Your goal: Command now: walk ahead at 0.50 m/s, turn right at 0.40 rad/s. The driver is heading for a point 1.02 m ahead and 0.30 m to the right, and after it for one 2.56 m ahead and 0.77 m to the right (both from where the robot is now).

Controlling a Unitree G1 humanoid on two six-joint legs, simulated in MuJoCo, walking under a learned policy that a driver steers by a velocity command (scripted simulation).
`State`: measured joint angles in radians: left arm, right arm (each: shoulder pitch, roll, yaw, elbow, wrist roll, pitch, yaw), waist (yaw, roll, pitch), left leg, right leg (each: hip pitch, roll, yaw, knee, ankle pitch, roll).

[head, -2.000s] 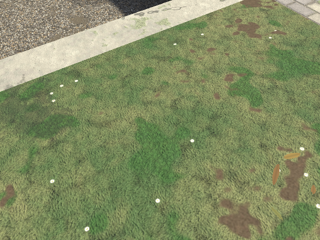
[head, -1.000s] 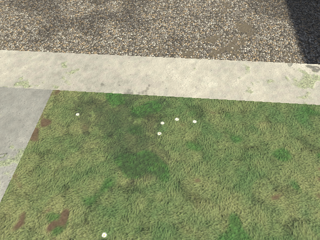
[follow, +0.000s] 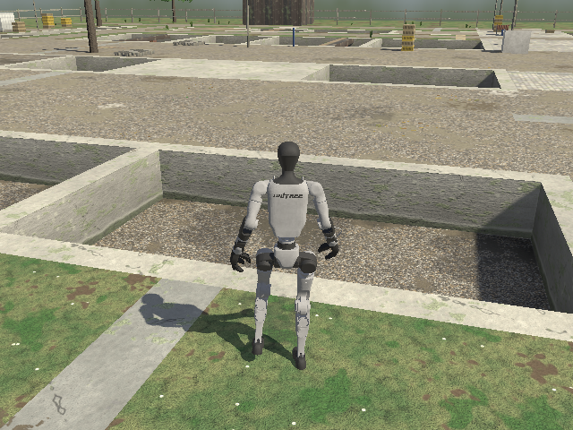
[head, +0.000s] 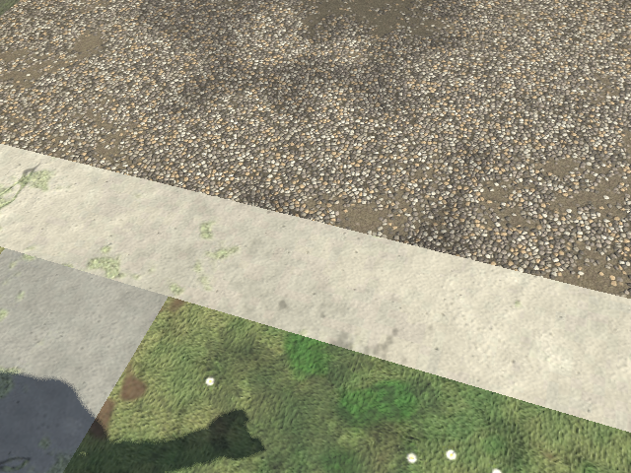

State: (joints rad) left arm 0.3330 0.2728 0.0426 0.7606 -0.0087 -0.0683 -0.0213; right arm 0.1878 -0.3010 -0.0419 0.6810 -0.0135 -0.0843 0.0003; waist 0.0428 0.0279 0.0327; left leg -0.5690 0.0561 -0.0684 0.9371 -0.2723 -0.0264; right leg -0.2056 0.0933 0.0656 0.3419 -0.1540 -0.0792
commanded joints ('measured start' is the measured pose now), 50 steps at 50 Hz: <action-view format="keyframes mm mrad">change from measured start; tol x32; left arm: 1 -40 183 51 -70 -9 -11 21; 50 -5 138 47 -190 5 58 49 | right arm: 1 -53 -48 -9 -74 -2 -10 -4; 50 -79 -37 -3 -28 -8 21 -18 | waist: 1 -16 -103 -22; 11 -60 -141 -67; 14 -105 303 -347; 32 -116 20 32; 39 52 -269 -477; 50 -36 -80 -65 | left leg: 1 -10 -9 6 -185 157 -33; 11 340 -54 -11 -519 217 37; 14 936 382 -717 -614 -186 285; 20 465 189 -171 -752 116 199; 36 579 181 259 -305 941 116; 37 384 145 266 -33 750 69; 38 -33 -32 229 355 -253 -4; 39 -150 -92 -17 529 -360 -3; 50 16 -13 32 -94 204 -36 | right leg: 1 -9 -222 223 -148 160 -167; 10 42 -238 350 14 57 -88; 16 -588 -125 80 909 -294 69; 36 -96 -38 -181 252 5 -44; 39 595 -452 746 22 -17 -375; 50 -102 -171 198 16 299 -191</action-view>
